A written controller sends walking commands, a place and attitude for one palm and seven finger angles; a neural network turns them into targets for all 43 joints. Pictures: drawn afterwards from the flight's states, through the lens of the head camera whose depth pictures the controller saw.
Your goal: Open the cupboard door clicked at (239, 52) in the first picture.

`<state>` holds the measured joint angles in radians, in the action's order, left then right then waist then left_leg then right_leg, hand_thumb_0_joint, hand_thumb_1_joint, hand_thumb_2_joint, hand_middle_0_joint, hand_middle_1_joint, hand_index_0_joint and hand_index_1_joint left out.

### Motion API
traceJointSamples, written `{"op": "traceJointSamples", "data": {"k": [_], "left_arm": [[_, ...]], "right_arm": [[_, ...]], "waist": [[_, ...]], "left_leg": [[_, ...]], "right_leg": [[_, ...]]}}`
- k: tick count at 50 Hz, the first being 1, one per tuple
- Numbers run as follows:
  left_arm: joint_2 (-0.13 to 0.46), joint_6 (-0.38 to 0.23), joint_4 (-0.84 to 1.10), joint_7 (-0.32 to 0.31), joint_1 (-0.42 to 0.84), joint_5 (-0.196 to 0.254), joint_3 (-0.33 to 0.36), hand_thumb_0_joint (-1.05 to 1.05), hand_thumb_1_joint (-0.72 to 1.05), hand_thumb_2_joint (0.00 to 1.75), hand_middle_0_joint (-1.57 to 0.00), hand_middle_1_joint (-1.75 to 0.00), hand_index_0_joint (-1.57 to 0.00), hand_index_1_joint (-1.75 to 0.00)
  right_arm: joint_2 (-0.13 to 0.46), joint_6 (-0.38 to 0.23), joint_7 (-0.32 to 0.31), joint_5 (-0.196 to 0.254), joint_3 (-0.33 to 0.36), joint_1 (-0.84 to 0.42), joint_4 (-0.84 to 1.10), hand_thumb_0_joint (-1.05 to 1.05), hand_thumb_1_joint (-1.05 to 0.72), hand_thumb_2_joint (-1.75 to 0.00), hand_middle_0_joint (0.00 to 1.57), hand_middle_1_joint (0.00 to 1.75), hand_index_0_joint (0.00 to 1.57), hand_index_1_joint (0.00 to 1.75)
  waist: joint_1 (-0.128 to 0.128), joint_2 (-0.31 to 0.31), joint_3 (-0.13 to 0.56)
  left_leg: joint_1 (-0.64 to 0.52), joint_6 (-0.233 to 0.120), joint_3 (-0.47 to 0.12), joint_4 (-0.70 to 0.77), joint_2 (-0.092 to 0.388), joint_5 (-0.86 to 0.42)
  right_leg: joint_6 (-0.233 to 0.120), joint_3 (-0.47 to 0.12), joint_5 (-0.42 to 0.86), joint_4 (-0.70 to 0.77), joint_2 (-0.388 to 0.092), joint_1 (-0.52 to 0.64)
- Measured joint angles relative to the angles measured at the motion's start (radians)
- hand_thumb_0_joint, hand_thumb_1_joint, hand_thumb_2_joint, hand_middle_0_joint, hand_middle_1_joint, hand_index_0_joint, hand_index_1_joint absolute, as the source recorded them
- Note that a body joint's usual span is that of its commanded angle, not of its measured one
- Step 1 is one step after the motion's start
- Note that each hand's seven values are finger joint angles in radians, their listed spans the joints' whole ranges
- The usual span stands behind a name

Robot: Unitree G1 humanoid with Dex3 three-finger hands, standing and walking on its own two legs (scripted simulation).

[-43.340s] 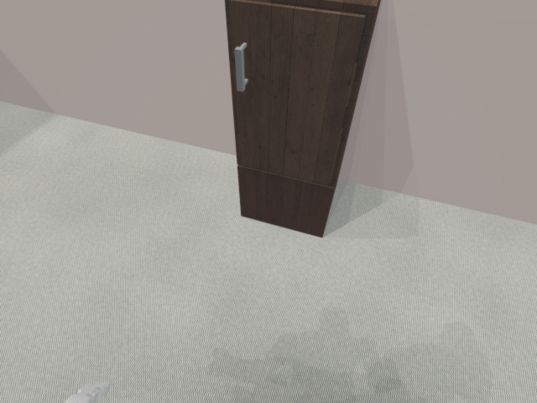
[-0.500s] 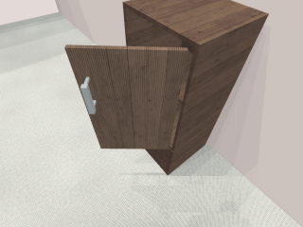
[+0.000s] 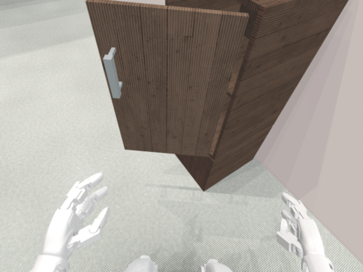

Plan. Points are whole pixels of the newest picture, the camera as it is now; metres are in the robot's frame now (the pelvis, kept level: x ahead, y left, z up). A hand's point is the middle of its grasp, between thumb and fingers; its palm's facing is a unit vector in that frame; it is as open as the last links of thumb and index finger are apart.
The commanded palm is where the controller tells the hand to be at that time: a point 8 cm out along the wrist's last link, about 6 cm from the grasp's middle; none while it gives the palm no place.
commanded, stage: raise the hand with hooked fingers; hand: left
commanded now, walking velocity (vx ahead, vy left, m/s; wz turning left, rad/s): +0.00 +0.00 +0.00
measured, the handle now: (114, 73) +0.58 +0.23 +0.08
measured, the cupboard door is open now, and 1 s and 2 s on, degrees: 52 52 52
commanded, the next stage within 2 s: move the hooked fingers beside the handle in 1.70 s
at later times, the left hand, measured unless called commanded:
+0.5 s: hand (66, 193) +0.25 +0.24 +0.06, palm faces +0.10 -0.99 -0.06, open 11.4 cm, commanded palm +0.22 +0.29 +0.06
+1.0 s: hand (49, 168) +0.28 +0.28 +0.08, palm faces +0.02 -1.00 -0.03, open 13.8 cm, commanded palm +0.26 +0.33 +0.10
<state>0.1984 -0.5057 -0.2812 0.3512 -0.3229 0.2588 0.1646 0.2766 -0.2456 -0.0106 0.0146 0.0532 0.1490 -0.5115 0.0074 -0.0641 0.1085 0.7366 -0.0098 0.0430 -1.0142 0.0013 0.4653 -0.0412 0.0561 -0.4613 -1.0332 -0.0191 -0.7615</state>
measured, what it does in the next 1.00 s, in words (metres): stands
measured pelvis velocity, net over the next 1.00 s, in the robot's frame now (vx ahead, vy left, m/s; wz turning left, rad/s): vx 0.02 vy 0.02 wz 0.01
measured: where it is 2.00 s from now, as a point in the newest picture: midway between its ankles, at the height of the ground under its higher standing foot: outside the picture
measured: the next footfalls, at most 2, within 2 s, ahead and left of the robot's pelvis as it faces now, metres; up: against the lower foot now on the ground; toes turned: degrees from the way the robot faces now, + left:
none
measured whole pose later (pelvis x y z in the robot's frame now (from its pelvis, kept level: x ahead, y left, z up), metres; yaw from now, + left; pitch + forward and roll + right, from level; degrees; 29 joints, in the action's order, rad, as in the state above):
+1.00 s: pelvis +0.02 +0.02 +0.02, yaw +1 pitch +10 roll -2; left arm 0.38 -0.21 -0.30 0.45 -0.05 0.34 0.36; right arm 0.26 -0.20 -0.08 0.04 -0.06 0.25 -0.53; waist 0.01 0.02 0.08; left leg 0.64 -0.04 0.01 -0.91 0.01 0.44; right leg -0.01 0.09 -0.40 -0.85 -0.01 -0.61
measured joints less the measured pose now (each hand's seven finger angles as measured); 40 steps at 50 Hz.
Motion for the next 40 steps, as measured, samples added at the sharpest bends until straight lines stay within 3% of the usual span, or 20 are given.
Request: {"op": "traceJointSamples", "data": {"k": [3, 7, 9, 11, 15, 17, 19, 21, 24, 28, 34, 40], "left_arm": [[0.005, 0.036, 0.046, -0.035, -0.051, 0.013, 0.031, 0.01, 0.57, 0.76, -0.23, -0.52, -0.23, -0.52], [0.027, -0.003, 0.202, -0.087, -0.071, 0.021, 0.045, 0.02, 0.47, 0.72, -0.23, -0.58, -0.23, -0.58], [0.044, -0.023, 0.252, -0.072, -0.038, 0.026, 0.036, 0.02, 0.43, 0.7, -0.23, -0.61, -0.23, -0.61], [0.065, -0.005, 0.257, -0.035, 0.022, 0.027, 0.024, 0.02, 0.38, 0.68, -0.24, -0.64, -0.23, -0.64], [0.106, 0.16, 0.178, 0.039, 0.127, 0.038, 0.028, 0.01, 0.29, 0.64, -0.24, -0.69, -0.24, -0.7], [0.111, 0.252, 0.145, 0.042, 0.132, 0.054, 0.05, 0.01, 0.24, 0.62, -0.25, -0.73, -0.25, -0.73], [0.103, 0.294, 0.142, 0.016, 0.105, 0.07, 0.081, 0.01, 0.19, 0.6, -0.25, -0.76, -0.25, -0.76], [0.091, 0.281, 0.162, -0.023, 0.068, 0.078, 0.111, 0.01, 0.15, 0.58, -0.26, -0.79, -0.25, -0.79], [0.082, 0.198, 0.19, -0.066, 0.033, 0.073, 0.138, 0.01, 0.08, 0.55, -0.26, -0.83, -0.26, -0.83], [0.095, 0.123, 0.157, -0.038, 0.064, 0.062, 0.137, 0.01, -0.01, 0.51, -0.27, -0.89, -0.26, -0.89], [0.125, 0.188, 0.092, 0.053, 0.13, 0.07, 0.123, 0.0, -0.16, 0.45, -0.28, -0.98, -0.27, -0.98], [0.144, 0.191, 0.12, 0.031, 0.155, 0.095, 0.172, 0.0, -0.3, 0.39, -0.29, -1.07, -0.29, -1.07]], "right_arm": [[0.008, 0.003, -0.017, 0.0, 0.003, -0.002, 0.026, 0.01, -0.9, -0.9, 0.2, 0.3, 0.2, 0.3], [-0.008, -0.004, -0.039, -0.008, -0.025, 0.007, -0.001, 0.01, -0.9, -0.9, 0.2, 0.3, 0.19, 0.3], [-0.021, -0.007, -0.045, -0.007, -0.05, 0.012, -0.027, 0.01, -0.9, -0.9, 0.2, 0.3, 0.2, 0.3], [-0.037, -0.002, -0.05, -0.001, -0.076, 0.018, -0.048, 0.01, -0.9, -0.9, 0.2, 0.3, 0.2, 0.3], [-0.074, 0.033, -0.059, 0.019, -0.11, 0.051, -0.059, 0.01, -0.9, -0.9, 0.21, 0.3, 0.2, 0.3], [-0.084, 0.048, -0.061, 0.022, -0.113, 0.081, -0.052, 0.01, -0.9, -0.9, 0.21, 0.3, 0.2, 0.3], [-0.086, 0.053, -0.061, 0.02, -0.106, 0.115, -0.046, 0.02, -0.9, -0.9, 0.21, 0.3, 0.2, 0.3], [-0.08, 0.049, -0.059, 0.016, -0.092, 0.147, -0.047, 0.02, -0.9, -0.9, 0.21, 0.3, 0.2, 0.3], [-0.055, 0.037, -0.055, 0.009, -0.072, 0.175, -0.057, 0.02, -0.9, -0.9, 0.21, 0.3, 0.2, 0.3], [-0.01, 0.026, -0.056, 0.011, -0.062, 0.169, -0.076, 0.02, -0.9, -0.9, 0.21, 0.3, 0.2, 0.3], [0.008, 0.016, -0.078, 0.024, -0.06, 0.124, -0.069, 0.02, -0.9, -0.9, 0.21, 0.3, 0.2, 0.3], [-0.014, 0.008, -0.069, 0.021, -0.072, 0.113, -0.036, 0.01, -0.9, -0.9, 0.21, 0.3, 0.2, 0.3]], "waist": [[0.021, 0.008, -0.01], [0.041, 0.035, -0.016], [0.04, 0.057, -0.016], [0.032, 0.078, -0.015], [-0.001, 0.097, -0.015], [-0.019, 0.098, -0.014], [-0.03, 0.095, -0.009], [-0.031, 0.091, -0.003], [-0.026, 0.087, 0.0], [-0.016, 0.086, -0.008], [-0.017, 0.077, -0.025], [-0.013, 0.069, -0.013]], "left_leg": [[0.067, 0.006, -0.031, -0.079, 0.007, 0.027], [0.114, 0.011, -0.072, -0.138, 0.015, 0.047], [0.125, 0.011, -0.088, -0.152, 0.017, 0.05], [0.132, 0.011, -0.094, -0.154, 0.018, 0.048], [0.109, 0.007, -0.074, -0.112, 0.021, 0.03], [0.081, 0.002, -0.055, -0.071, 0.021, 0.017], [0.051, -0.002, -0.037, -0.031, 0.021, 0.007], [0.025, -0.005, -0.026, -0.001, 0.022, 0.0], [0.008, -0.008, -0.026, 0.014, 0.018, 0.0], [0.021, -0.013, -0.038, -0.005, 0.01, 0.007], [-0.003, -0.019, -0.038, 0.011, 0.011, 0.006], [-0.064, -0.019, -0.034, 0.058, 0.012, -0.001]], "right_leg": [[-0.008, 0.031, -0.023, -0.053, 0.005, -0.046], [-0.015, 0.072, -0.035, -0.077, 0.012, -0.065], [-0.015, 0.086, -0.034, -0.076, 0.014, -0.065], [-0.013, 0.092, -0.029, -0.07, 0.016, -0.066], [-0.008, 0.072, -0.007, -0.034, 0.019, -0.054], [-0.002, 0.054, 0.007, -0.003, 0.02, -0.037], [0.003, 0.036, 0.019, 0.029, 0.022, -0.016], [0.007, 0.025, 0.027, 0.054, 0.023, 0.005], [0.011, 0.024, 0.028, 0.07, 0.02, 0.023], [0.015, 0.037, 0.018, 0.06, 0.012, 0.02], [0.02, 0.035, 0.026, 0.085, 0.015, 0.048], [0.024, 0.031, 0.038, 0.137, 0.018, 0.109]]}}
